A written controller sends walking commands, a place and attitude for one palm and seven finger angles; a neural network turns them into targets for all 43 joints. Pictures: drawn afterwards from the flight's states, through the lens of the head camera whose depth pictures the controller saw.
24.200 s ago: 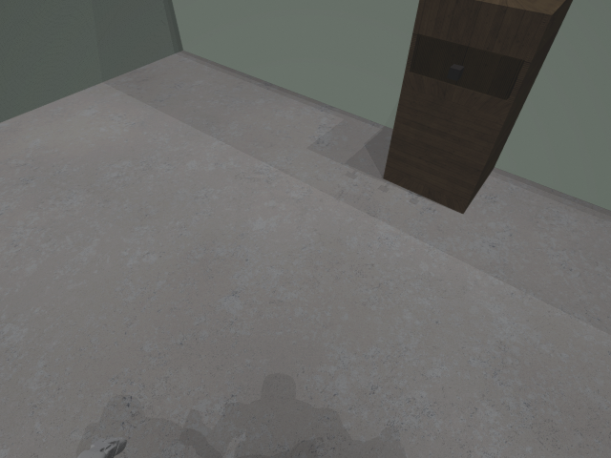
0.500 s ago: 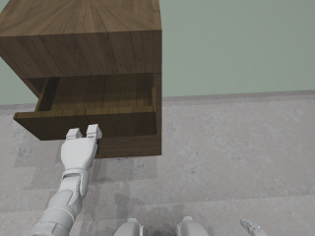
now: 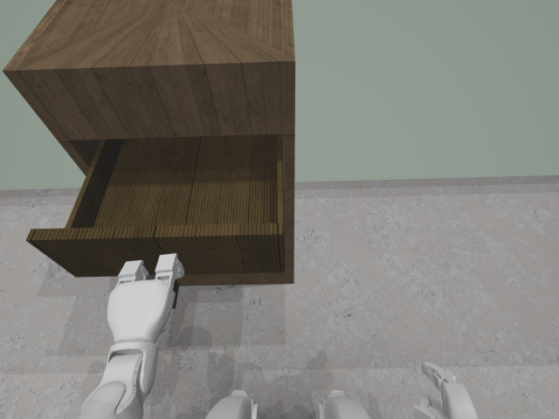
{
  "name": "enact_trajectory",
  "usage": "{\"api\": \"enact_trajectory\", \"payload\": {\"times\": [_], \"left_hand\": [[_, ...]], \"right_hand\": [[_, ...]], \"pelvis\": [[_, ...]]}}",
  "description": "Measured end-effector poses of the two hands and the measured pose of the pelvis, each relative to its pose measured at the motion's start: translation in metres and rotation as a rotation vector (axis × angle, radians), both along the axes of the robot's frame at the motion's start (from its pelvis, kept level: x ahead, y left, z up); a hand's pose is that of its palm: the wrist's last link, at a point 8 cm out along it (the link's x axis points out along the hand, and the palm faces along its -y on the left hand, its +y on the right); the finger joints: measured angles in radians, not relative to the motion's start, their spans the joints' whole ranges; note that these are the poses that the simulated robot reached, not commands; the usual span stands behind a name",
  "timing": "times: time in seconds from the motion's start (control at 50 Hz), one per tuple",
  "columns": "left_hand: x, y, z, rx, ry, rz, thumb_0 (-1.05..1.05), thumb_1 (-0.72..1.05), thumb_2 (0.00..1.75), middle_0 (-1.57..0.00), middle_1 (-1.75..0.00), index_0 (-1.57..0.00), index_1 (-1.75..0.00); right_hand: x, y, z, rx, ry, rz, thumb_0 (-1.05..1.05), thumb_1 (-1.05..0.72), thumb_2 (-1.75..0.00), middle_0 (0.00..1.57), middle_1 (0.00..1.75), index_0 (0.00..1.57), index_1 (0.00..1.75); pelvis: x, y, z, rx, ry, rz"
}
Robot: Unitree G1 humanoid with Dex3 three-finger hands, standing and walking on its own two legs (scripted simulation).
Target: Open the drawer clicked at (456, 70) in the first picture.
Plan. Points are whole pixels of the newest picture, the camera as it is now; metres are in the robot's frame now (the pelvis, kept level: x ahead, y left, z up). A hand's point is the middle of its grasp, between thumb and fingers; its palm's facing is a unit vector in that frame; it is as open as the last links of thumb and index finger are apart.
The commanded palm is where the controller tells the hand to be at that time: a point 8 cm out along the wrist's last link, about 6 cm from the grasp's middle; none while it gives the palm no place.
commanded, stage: pull the drawer open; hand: left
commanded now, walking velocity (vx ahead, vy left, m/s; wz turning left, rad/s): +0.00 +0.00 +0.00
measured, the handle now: (163, 280) +0.33 +0.21 -0.05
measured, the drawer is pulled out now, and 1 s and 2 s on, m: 0.21 0.30 0.30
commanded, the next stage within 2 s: open the thumb to release the handle in 0.96 s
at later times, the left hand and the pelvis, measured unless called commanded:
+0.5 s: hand (149, 354) +0.22 +0.21 -0.06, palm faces -0.04 -0.05 -1.00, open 7.8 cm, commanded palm +0.19 +0.23 -0.01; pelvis +0.00 -0.01 -0.01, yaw +0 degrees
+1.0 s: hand (145, 381) +0.19 +0.20 -0.06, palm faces -0.07 -0.08 -0.99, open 7.8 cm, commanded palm +0.14 +0.23 -0.01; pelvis +0.00 -0.02 -0.02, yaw +0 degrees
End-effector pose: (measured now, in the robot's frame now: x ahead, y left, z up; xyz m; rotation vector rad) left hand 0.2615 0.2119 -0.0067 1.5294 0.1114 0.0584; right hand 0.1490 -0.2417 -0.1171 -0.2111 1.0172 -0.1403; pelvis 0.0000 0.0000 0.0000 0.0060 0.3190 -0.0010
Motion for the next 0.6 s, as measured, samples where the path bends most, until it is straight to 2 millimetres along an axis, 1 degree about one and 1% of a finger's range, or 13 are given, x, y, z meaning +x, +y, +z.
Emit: {"api": "enact_trajectory", "payload": {"times": [0.14, 0.38, 0.6], "left_hand": [[-0.014, -0.002, 0.000, -0.006, 0.006, 0.014, 0.06, 0.48, 0.69, -0.41, -1.35, -0.25, -1.33], [-0.045, -0.003, 0.000, -0.014, 0.005, 0.018, 0.07, 0.48, 0.70, -0.41, -1.35, -0.25, -1.33], [-0.070, -0.005, 0.000, -0.013, 0.012, 0.026, 0.07, 0.50, 0.68, -0.41, -1.35, -0.24, -1.33]], "right_hand": [[0.009, 0.000, 0.003, 0.007, -0.029, 0.007, 0.01, -0.91, -0.90, 0.20, 0.30, 0.20, 0.30], [0.022, -0.004, 0.004, 0.000, -0.055, 0.026, 0.01, -0.91, -0.90, 0.20, 0.30, 0.20, 0.30], [0.036, 0.000, 0.003, 0.013, -0.101, 0.052, 0.01, -0.91, -0.90, 0.20, 0.30, 0.20, 0.30]], "pelvis": [[0.001, -0.003, 0.000, 0.003, -0.007, -0.003], [0.002, -0.007, -0.004, 0.008, -0.009, -0.008], [0.000, -0.012, -0.008, 0.015, -0.014, -0.008]]}}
